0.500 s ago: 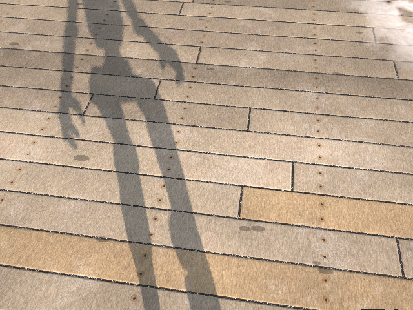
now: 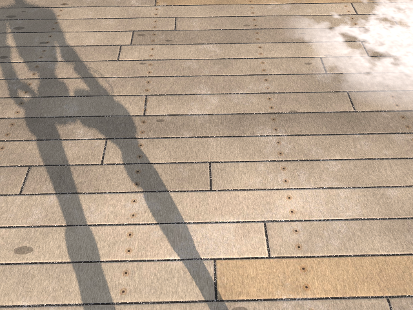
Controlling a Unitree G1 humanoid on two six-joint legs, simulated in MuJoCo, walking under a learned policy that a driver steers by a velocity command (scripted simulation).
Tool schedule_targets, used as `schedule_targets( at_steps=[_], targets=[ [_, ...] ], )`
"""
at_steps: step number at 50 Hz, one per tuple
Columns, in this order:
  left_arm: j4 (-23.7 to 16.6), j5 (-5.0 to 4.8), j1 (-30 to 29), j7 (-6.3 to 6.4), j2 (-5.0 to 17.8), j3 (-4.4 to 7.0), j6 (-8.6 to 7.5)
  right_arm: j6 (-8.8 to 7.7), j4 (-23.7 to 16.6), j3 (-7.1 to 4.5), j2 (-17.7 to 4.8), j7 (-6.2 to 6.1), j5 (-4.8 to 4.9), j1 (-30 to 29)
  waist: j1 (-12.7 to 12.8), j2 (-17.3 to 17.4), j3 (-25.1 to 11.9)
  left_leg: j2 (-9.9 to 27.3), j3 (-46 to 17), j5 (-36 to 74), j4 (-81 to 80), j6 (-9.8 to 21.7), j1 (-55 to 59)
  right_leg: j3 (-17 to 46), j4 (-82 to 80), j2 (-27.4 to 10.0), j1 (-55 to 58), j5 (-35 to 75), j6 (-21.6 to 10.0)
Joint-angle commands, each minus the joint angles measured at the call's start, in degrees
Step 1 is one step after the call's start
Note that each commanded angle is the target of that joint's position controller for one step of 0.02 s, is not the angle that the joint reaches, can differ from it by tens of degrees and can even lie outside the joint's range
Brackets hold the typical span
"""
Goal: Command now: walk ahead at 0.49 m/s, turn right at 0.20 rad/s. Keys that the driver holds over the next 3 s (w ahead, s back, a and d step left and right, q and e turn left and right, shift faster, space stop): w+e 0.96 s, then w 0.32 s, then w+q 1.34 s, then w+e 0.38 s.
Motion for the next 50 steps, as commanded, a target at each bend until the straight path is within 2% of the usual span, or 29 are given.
schedule_targets(
  at_steps=[1,5,7,8,9,10,11,12,13,14,16,17,20,21,22,25,29,32,33,34,35,36,37,38,39,40,42,45,50],
  targets=[
    [-4.8,-0.43,-7.3,-1.24,2.4,-0.19,-0.77,-0.23,-1.4,-1.62,-8.2,-0.52,0.22,2.0,-1.0,2.8,5.0,16.0,-3.4,10.9,-4.5,7.9,-1.4,-1.9,-4.9,2.0,0.1,2.3,-1.0],
    [-7.2,-0.69,-7.2,-2.98,4.1,-0.06,-0.68,1.19,-1.7,-2.54,-10.6,-0.68,0.24,0.0,1.2,4.8,4.1,20.1,-0.8,23.5,2.1,6.3,6.2,-2.1,-6.6,3.6,1.6,-7.5,-4.6],
    [-5.9,-0.46,0.6,-3.07,7.0,1.67,-0.52,2.2,-2.3,-2.82,-11.4,-1.07,0.0,-1.2,5.7,6.1,-2.1,18.5,2.1,42.8,14.8,4.1,6.9,-6.2,-7.2,8.1,13.9,-10.5,-6.9],
    [-3.4,-0.6,10.1,-2.65,10.3,3.49,-0.3,2.74,-3.3,-2.36,-10.6,-1.53,-0.51,-1.0,9.8,4.8,-7.5,16.0,4.7,45.1,28.0,2.0,1.5,-5.6,-7.7,9.8,27.5,-9.6,-8.7],
    [-2.5,0.01,18.6,-1.95,16.7,5.44,0.07,2.0,-5.8,-0.73,-6.4,-1.31,-1.41,3.3,9.8,-4.9,-16.1,10.9,5.6,26.6,50.4,-1.6,-20.9,16.9,-7.1,-3.3,51.5,-12.8,-16.7],
    [-2.6,-1.04,19.4,-2.05,16.2,5.09,0.1,-0.19,-6.2,0.95,-2.6,-0.45,-1.53,4.3,8.4,-12.3,-22.1,0.1,-2.1,-17.9,65.2,-3.8,-38.0,45.0,-19.0,-12.7,62.9,-24.1,-24.2],
    [-2.7,-0.55,18.5,-1.94,11.6,3.58,-0.01,-2.27,-7.0,-0.6,-8.6,0.41,0.69,-0.7,10.2,-8.0,-18.4,3.9,-9.8,-17.4,69.6,-1.7,-44.8,41.8,-21.6,-11.1,61.7,-27.1,-20.7],
    [-3.6,-0.08,15.2,-1.66,9.7,3.13,-0.17,-3.44,-8.7,-0.72,-9.6,0.64,2.01,-5.6,9.7,-4.9,-11.6,6.5,-9.0,-12.7,67.9,-0.4,-46.6,33.3,-21.8,-9.1,54.5,-23.1,-18.3],
    [-4.6,0.23,11.4,-1.66,8.4,2.6,-0.25,-3.8,-9.1,-0.79,-9.2,0.23,1.16,-8.2,7.7,1.5,-6.4,8.8,-8.3,-8.6,62.9,-0.1,-44.7,26.7,-23.0,-6.6,45.2,-16.9,-16.6],
    [-5.6,0.69,9.3,-1.65,7.5,2.25,-0.54,-3.59,-9.2,-1.33,-9.6,-0.21,-0.04,-8.3,5.7,1.2,-4.5,10.5,-8.6,-6.5,58.0,-0.4,-40.3,22.4,-23.2,-5.1,38.6,-6.7,-16.1],
    [-6.7,0.78,7.0,-1.46,6.3,1.95,-0.43,-2.05,-9.5,-1.58,-8.5,-0.44,-0.84,-7.2,3.1,1.2,-3.6,11.5,-8.8,-4.4,53.5,-1.6,-35.6,19.8,-26.5,-2.5,32.1,-6.7,-16.1],
    [-6.8,0.66,7.2,-1.08,8.1,2.39,-0.51,-1.41,-9.8,-1.42,-7.3,-0.55,-0.89,-6.8,2.4,-1.0,-3.0,11.2,-8.2,-4.0,51.1,-2.7,-35.0,18.8,-27.1,-2.9,29.2,-4.8,-17.1],
    [-6.3,-0.05,10.4,0.12,9.6,2.98,-0.49,-0.72,-12.1,-1.3,-6.7,-0.9,-1.34,-13.0,4.0,-0.3,-0.1,10.0,-7.1,4.8,39.2,-5.4,-36.7,14.6,-28.0,-0.3,26.1,-3.4,-15.8],
    [-6.0,-0.17,12.1,0.44,8.2,2.6,-0.35,-0.54,-12.8,-1.57,-6.6,-1.02,-1.65,-15.3,5.1,0.9,-0.5,8.9,-7.1,9.5,37.2,-5.3,-37.7,13.9,-28.1,1.1,27.7,-4.5,-14.0],
    [-6.0,-0.11,12.3,0.62,10.4,3.03,-0.23,-0.64,-13.5,-1.08,-5.3,-0.83,-1.1,-16.5,4.9,-2.5,0.1,8.6,-7.4,12.3,31.5,-5.6,-36.3,13.5,-27.5,0.8,26.1,-5.3,-14.1],
    [-5.1,-0.45,15.0,1.06,9.8,3.13,0.36,-1.51,-15.5,-0.66,-4.9,-0.03,-0.52,-23.0,7.8,-1.9,0.9,5.8,-6.1,19.4,21.9,-5.8,-30.1,12.9,-26.7,2.4,23.8,-9.5,-11.8],
    [-4.7,-0.83,16.7,1.58,9.6,3.26,1.18,-2.3,-17.0,-1.28,-7.4,0.91,0.12,-24.5,7.4,-3.0,0.5,5.3,-8.9,16.0,16.7,-4.6,-28.9,19.2,-20.6,-0.6,31.0,-11.1,-11.0],
    [-5.7,-0.37,15.2,1.74,8.9,3.17,1.9,-3.07,-15.5,-2.42,-9.8,0.84,0.13,-17.3,3.3,-4.9,-1.9,4.8,-7.4,9.1,13.8,-1.8,-19.4,21.6,-13.1,0.2,32.7,-5.3,-9.4],
    [-6.5,-0.01,14.7,1.43,6.4,2.25,1.85,-3.37,-14.4,-3.26,-11.7,0.49,-0.68,-10.5,0.0,-3.4,-7.8,8.5,-9.7,8.4,14.5,0.8,-7.5,19.2,-3.5,3.5,29.5,-4.9,-7.7],
    [-7.8,1.21,16.3,1.33,3.1,1.01,1.77,-3.07,-13.6,-4.03,-15.2,0.0,-0.92,-1.4,-2.5,4.9,-16.7,18.8,-20.5,5.3,15.9,3.9,8.1,12.7,13.1,8.5,20.9,-19.0,-5.3],
    [-9.6,-1.31,24.1,1.17,1.6,0.42,1.1,-2.13,-11.5,-4.82,-18.0,0.37,-0.87,1.2,2.1,26.0,-20.5,29.9,-48.3,-9.0,9.4,13.0,21.6,7.7,29.9,13.5,-0.1,-40.1,-2.6],
    [-7.7,-2.03,22.8,1.44,8.3,1.55,1.11,-1.89,-13.4,-3.38,-11.4,0.65,0.01,-2.1,0.7,15.4,-14.4,28.4,-47.3,-18.0,6.9,11.0,17.0,9.9,35.9,8.5,-5.6,-37.3,-2.0],
    [-8.5,-1.6,16.5,1.37,10.6,2.27,1.47,-1.52,-14.1,-2.53,-8.2,0.43,-0.04,-4.3,-0.6,9.2,-8.0,25.7,-36.4,-15.1,6.8,8.1,10.3,8.2,36.6,6.6,-6.3,-31.8,-1.6],
    [-9.1,-1.06,13.9,1.43,9.6,2.29,1.77,-1.28,-14.3,-2.18,-7.7,0.49,-0.61,-7.0,0.6,5.0,-4.0,23.1,-29.4,-7.0,5.4,7.1,3.0,6.8,35.0,4.5,-4.0,-27.8,-1.1],
    [-9.9,-0.31,11.9,1.31,8.9,2.49,1.87,-1.13,-13.8,-1.87,-6.6,0.43,-0.84,-8.5,1.4,4.9,-1.4,21.1,-24.6,-1.9,4.0,6.9,-1.5,6.7,31.9,2.9,-3.1,-25.2,-1.0],
    [-10.3,-0.46,12.1,0.83,7.6,2.39,2.0,-1.25,-13.4,-1.8,-6.6,0.38,-1.3,-8.3,2.2,6.6,-0.4,19.7,-20.1,4.1,3.2,6.4,-4.9,6.4,30.3,1.5,-0.2,-23.9,-1.0],
    [-11.0,-1.01,12.3,0.56,5.4,2.07,2.69,-1.57,-12.5,-2.08,-6.8,0.38,-0.86,-8.6,2.9,7.4,-0.4,18.8,-15.6,4.8,0.0,7.5,-6.8,4.8,28.6,0.5,0.2,-22.3,-0.6],
    [-13.4,-0.7,9.4,0.32,4.2,1.67,3.03,-1.84,-11.3,-2.81,-8.9,0.33,-0.5,-8.1,3.2,7.1,0.7,19.7,-9.8,13.2,-1.3,8.6,-5.9,4.4,22.5,0.0,-3.3,-17.3,0.3],
    [-15.6,-0.42,1.9,-1.17,2.7,0.75,2.14,-0.94,-10.1,-3.06,-10.2,0.11,-0.18,-6.3,0.3,4.6,2.5,17.6,0.0,17.4,-1.9,7.2,-5.1,0.8,6.5,1.1,0.4,-4.5,-0.4]
  ],
)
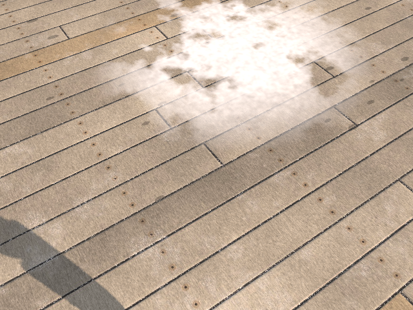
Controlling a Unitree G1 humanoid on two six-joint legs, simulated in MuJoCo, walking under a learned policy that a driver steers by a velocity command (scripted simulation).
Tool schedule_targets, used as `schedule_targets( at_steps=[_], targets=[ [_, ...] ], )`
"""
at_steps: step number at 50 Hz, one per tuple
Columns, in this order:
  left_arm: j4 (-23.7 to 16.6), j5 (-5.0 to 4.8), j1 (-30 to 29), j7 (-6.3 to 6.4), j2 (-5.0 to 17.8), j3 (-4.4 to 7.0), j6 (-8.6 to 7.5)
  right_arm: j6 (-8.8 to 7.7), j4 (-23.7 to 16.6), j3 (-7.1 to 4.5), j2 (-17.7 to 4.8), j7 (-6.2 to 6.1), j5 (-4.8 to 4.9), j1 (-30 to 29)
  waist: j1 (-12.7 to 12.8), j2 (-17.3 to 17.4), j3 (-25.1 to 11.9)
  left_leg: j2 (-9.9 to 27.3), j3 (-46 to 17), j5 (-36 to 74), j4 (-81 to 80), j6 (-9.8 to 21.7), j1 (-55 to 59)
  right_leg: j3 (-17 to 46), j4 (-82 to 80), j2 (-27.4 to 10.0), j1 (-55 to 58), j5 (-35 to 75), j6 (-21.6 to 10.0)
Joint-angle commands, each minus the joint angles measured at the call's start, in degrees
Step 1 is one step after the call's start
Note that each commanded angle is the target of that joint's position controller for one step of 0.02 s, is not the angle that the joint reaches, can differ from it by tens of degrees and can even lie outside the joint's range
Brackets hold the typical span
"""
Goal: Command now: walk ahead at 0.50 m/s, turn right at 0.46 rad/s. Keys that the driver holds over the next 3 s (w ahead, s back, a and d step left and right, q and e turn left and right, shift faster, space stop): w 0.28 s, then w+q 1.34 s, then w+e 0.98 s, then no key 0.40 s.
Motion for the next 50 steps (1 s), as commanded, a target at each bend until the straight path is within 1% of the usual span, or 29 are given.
schedule_targets(
  at_steps=[1,4,6,7,9,10,11,12,13,14,15,16,18,19,22,27,32,35,36,37,38,39,40,41,42,43,45,47,50],
  targets=[
    [-5.3,0.2,-5.5,-1.03,0.0,-0.7,-1.27,-0.51,-3.4,-1.81,-9.1,-0.2,0.52,-2.2,-0.2,4.8,1.4,14.6,-4.7,18.0,-6.3,8.6,-1.1,-2.6,-9.1,0.9,2.3,6.2,-0.8],
    [-7.6,-0.09,-9.9,-1.78,-0.2,-1.03,-1.52,0.34,-1.5,-2.04,-10.8,0.06,1.39,1.4,-1.1,5.4,2.7,17.1,-5.0,20.7,-5.5,8.9,3.8,-3.9,-13.9,2.2,2.4,3.2,-2.4],
    [-8.3,0.18,-9.7,-2.23,1.2,-0.56,-1.64,1.21,-0.8,-2.24,-11.8,-0.03,2.05,1.3,0.9,7.0,2.6,18.3,-3.9,30.3,-1.8,7.9,7.3,-5.1,-17.1,3.9,4.7,-2.2,-4.2],
    [-8.0,0.49,-7.5,-2.22,2.8,0.14,-1.61,1.51,-0.6,-2.44,-12.7,-0.23,2.26,0.9,2.9,8.2,0.5,18.3,-3.1,39.7,2.0,7.1,8.2,-6.4,-18.1,5.6,9.3,-4.1,-5.3],
    [-3.6,0.64,7.3,-1.47,7.5,2.9,-1.23,2.08,-0.6,-1.79,-12.0,-0.79,2.0,0.3,11.4,7.2,-8.5,14.8,1.0,47.0,20.5,3.9,1.5,-7.9,-22.2,9.0,32.9,0.7,-8.2],
    [-1.8,0.84,16.9,-0.21,12.5,4.3,-0.57,1.6,-2.4,-0.27,-8.4,-0.81,-0.05,0.8,14.3,-1.2,-16.3,12.0,1.8,24.2,39.4,1.6,-14.0,6.9,-19.2,-2.3,52.1,5.0,-11.6],
    [-2.4,0.63,14.3,-0.19,15.4,4.01,-0.79,0.18,-3.4,1.69,-2.8,0.01,0.19,6.5,8.3,-13.5,-24.1,0.8,-4.4,-19.2,58.9,-1.2,-33.5,37.6,-28.7,-16.0,64.6,-5.2,-22.3],
    [-2.9,0.92,14.1,-0.61,10.2,2.68,-1.18,-1.13,-2.9,0.01,-9.4,0.69,2.15,2.5,11.5,-5.5,-23.9,3.4,-13.5,-19.4,63.8,-0.3,-38.6,37.7,-32.0,-15.8,62.5,-9.5,-21.1],
    [-2.4,1.18,11.7,-0.7,8.1,1.88,-1.71,-1.6,-5.1,-0.18,-9.9,0.95,3.58,-3.2,11.1,-4.6,-14.7,5.6,-12.5,-15.8,63.5,0.4,-42.0,27.6,-32.2,-13.0,55.5,-5.9,-18.6],
    [-1.9,1.02,8.8,-0.9,6.9,1.36,-2.24,-1.73,-5.1,0.07,-8.6,0.58,2.58,-4.7,8.7,0.1,-9.2,8.3,-12.2,-11.0,58.4,0.6,-40.0,19.7,-32.5,-10.0,46.8,3.4,-16.2],
    [-1.8,1.3,5.3,-1.04,4.2,0.73,-2.53,-1.09,-4.4,-0.17,-8.0,0.13,1.41,-5.5,6.7,1.7,-6.5,9.8,-12.0,-7.4,54.3,0.7,-37.6,14.7,-34.9,-7.4,41.2,4.6,-14.1],
    [-2.0,1.87,3.8,-0.97,4.4,0.72,-2.97,-0.29,-3.9,-0.16,-7.6,0.32,1.66,-2.5,4.5,-1.8,-6.1,10.7,-12.8,-5.1,53.6,0.1,-33.6,13.2,-37.0,-7.9,36.4,6.6,-15.0],
    [-1.0,1.64,3.1,-1.07,3.4,0.69,-4.19,1.32,-2.5,-0.07,-6.2,0.38,1.69,0.0,3.2,-0.7,-4.6,10.9,-13.3,-3.2,51.5,-1.0,-31.0,8.6,-40.3,-7.2,32.1,9.0,-15.2],
    [-0.3,1.8,2.7,-0.88,4.3,1.0,-4.59,1.93,-2.6,0.03,-5.3,0.17,1.76,-0.8,2.6,-0.4,-3.6,10.8,-13.4,-1.1,49.8,-1.5,-31.9,6.7,-42.0,-7.2,30.8,7.1,-14.9],
    [1.8,2.42,4.2,-0.11,5.0,1.3,-5.13,2.48,-4.1,0.12,-4.6,-0.07,1.5,-5.1,4.0,0.0,0.1,10.1,-16.0,7.6,42.3,-2.6,-36.9,0.8,-44.3,-7.1,31.0,8.0,-13.9],
    [4.1,1.92,6.0,0.71,6.2,1.53,-5.02,1.58,-6.5,0.73,-2.9,1.31,1.24,-13.0,7.2,0.9,2.2,7.6,-11.9,20.7,26.8,-1.5,-35.6,-7.4,-45.4,-5.8,34.1,7.8,-10.2],
    [7.0,0.86,9.4,1.25,7.3,2.13,-3.09,1.48,-10.9,1.09,-2.5,3.07,1.3,-18.8,9.1,0.3,3.6,6.0,-8.6,13.7,20.5,1.3,-39.6,-10.1,-40.3,-9.0,45.7,15.9,-8.9],
    [6.6,0.72,7.7,2.21,9.4,2.65,-1.65,1.85,-12.0,-0.2,-5.0,3.74,1.35,-15.1,5.6,-2.6,-1.1,1.2,-3.5,4.5,20.6,4.4,-31.4,-12.7,-29.4,-9.2,48.8,43.3,-6.8],
    [6.4,0.74,7.1,2.58,9.9,2.68,-1.08,2.05,-11.0,-1.36,-7.1,3.58,1.42,-9.1,2.1,-3.0,-4.8,-1.2,-2.3,3.2,20.1,5.9,-23.3,-13.7,-20.7,-8.3,47.5,49.9,-5.6],
    [6.0,0.58,6.5,2.99,9.6,2.34,-0.91,2.18,-9.0,-3.15,-10.3,2.89,1.55,-0.1,-3.0,-1.5,-9.6,-2.6,-3.7,6.8,16.5,8.3,-8.9,-15.2,-8.1,-6.0,40.7,46.2,-3.4],
    [4.3,1.68,8.7,3.0,6.2,1.11,-1.74,2.85,-8.0,-4.99,-15.9,1.5,1.45,7.4,-4.2,7.4,-16.0,8.8,-22.9,5.9,15.8,14.0,10.9,-15.6,11.6,-1.7,22.1,22.6,-0.4],
    [2.2,2.21,11.8,1.89,0.3,-1.17,-3.9,2.21,-9.3,-4.85,-18.2,1.71,1.65,5.5,0.7,17.3,-23.0,21.1,-55.8,-0.5,7.1,24.8,25.2,-5.3,28.4,11.0,2.0,-28.2,2.2],
    [1.6,0.18,5.8,0.74,5.6,-0.04,-5.86,1.98,-9.6,-3.43,-12.9,1.69,1.24,6.4,-3.2,10.7,-22.8,19.6,-53.2,-4.0,4.1,21.9,26.5,3.9,31.3,7.4,-4.6,-26.8,0.6],
    [0.3,-1.12,2.0,0.23,6.5,-0.02,-6.86,1.67,-9.6,-2.79,-10.4,1.51,1.22,4.3,-2.9,8.3,-15.0,17.7,-44.1,-1.9,3.7,19.3,19.8,2.8,28.2,4.8,-7.1,-22.1,-0.8],
    [0.1,-0.04,1.0,0.56,5.7,-0.19,-7.38,1.52,-10.3,-2.52,-9.6,1.42,1.39,0.7,-0.1,2.6,-10.1,15.3,-38.4,3.8,3.6,17.4,11.2,2.2,22.0,2.4,-5.2,-18.3,-1.0],
    [0.3,1.47,0.4,1.0,6.3,0.36,-7.1,1.59,-11.2,-1.96,-7.9,1.24,1.15,-2.5,1.9,1.7,-6.8,13.8,-35.0,8.3,1.9,16.9,3.3,1.7,17.3,1.1,-1.6,-16.2,-0.4],
    [0.2,1.89,2.7,0.96,6.1,0.7,-5.73,1.59,-12.7,-1.71,-7.5,0.87,0.35,-5.3,4.9,4.3,-4.9,12.2,-32.2,15.3,-0.4,17.5,-5.3,1.8,13.3,0.2,4.1,-15.1,1.0],
    [0.0,2.23,2.6,1.09,4.4,0.26,-4.7,1.49,-12.7,-2.02,-8.6,0.27,0.71,-5.2,5.6,4.6,-3.7,10.2,-27.4,19.4,-1.3,16.8,-10.3,-0.1,7.1,0.6,5.6,-12.2,2.6],
    [-1.6,2.27,-3.2,1.06,2.3,-0.8,-4.43,1.83,-12.3,-2.63,-10.4,-0.62,1.15,-3.7,3.6,6.3,-2.0,7.0,-22.6,18.3,-1.1,14.3,-15.0,-1.2,-6.1,2.3,8.4,0.1,4.3]
  ],
)
Over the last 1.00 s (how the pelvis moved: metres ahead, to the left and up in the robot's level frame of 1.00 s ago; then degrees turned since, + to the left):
0.57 -0.11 0.00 -32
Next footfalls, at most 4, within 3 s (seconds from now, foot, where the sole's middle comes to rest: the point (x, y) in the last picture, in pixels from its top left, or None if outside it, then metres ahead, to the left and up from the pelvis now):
0.18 right None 0.27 -0.15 -0.78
0.74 left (175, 279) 0.58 0.08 -0.78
1.22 right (208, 195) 0.89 -0.05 -0.78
1.74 left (107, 182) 0.98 0.34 -0.78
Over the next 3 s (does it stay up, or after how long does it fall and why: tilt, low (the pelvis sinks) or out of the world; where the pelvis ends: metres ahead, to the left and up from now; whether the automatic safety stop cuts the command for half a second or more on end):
stays up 1.48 0.45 -0.01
